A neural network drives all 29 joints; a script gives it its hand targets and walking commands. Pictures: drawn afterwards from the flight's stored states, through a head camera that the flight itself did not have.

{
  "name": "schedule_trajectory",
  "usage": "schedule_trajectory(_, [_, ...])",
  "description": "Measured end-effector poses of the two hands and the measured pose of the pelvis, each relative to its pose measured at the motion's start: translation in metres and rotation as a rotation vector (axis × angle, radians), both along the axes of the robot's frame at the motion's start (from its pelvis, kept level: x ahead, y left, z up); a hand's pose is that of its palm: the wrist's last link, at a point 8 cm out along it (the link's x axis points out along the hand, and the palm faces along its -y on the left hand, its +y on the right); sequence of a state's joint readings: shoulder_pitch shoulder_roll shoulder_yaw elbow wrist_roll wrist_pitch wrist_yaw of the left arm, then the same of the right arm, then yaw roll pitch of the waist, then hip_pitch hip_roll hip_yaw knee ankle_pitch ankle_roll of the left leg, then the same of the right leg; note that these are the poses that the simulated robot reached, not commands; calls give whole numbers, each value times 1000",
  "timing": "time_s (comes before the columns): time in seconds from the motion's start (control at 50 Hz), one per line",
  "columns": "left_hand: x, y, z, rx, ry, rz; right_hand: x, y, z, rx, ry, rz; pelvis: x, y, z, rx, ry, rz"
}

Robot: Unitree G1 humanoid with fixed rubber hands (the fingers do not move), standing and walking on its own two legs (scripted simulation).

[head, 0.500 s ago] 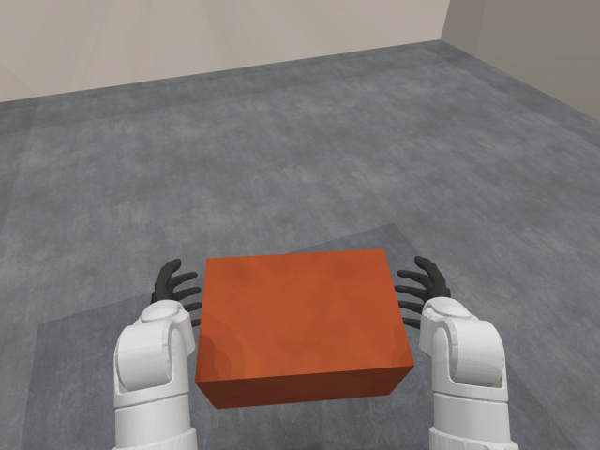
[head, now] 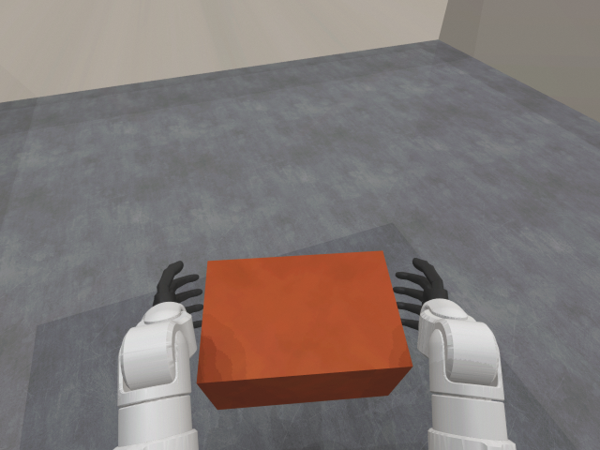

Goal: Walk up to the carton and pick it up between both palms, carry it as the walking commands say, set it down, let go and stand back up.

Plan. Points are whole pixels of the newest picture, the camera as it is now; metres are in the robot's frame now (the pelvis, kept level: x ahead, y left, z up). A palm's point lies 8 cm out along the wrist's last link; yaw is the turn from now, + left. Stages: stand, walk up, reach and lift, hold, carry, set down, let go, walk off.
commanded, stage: carry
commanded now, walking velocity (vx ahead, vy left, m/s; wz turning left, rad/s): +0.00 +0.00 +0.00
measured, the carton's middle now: (300, 330) +0.30 +0.01 -0.01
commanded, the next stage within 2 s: none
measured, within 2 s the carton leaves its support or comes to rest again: neither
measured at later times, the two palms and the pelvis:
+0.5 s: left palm (172, 318) +0.27 +0.17 +0.07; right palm (431, 314) +0.27 -0.16 +0.07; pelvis +0.00 +0.00 +0.00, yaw +0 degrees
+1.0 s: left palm (172, 321) +0.28 +0.17 +0.06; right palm (432, 318) +0.27 -0.17 +0.06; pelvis +0.01 +0.00 +0.00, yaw +0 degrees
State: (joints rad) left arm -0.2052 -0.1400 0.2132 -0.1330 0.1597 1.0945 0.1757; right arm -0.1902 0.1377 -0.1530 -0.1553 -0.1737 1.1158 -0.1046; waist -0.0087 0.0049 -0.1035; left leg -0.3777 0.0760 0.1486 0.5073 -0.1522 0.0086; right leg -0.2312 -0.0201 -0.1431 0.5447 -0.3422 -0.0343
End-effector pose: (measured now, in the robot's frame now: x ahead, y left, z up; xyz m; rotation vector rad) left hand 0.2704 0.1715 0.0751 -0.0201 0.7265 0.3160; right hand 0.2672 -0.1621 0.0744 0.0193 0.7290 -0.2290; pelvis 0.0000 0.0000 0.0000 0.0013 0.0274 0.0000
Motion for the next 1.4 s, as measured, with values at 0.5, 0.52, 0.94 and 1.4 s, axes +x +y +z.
schedule_trajectory(0.5, [5, 0, -9, 4, -7, -15, 4, 0, -9, -7, -11, 13, 2, 1, 0, 1, -1, -2])
schedule_trajectory(0.52, [5, 1, -10, 3, -7, -17, 4, -1, -9, -6, -12, 15, 3, 1, 0, 1, -1, -2])
schedule_trajectory(0.94, [4, 2, -15, -24, -33, -75, 2, -4, -15, 4, -37, 13, 8, 3, -1, 2, 1, -3])
schedule_trajectory(1.4, [8, 3, -21, -22, -37, -84, 4, -4, -21, 3, -40, 13, 11, 5, -1, 3, 8, -6])
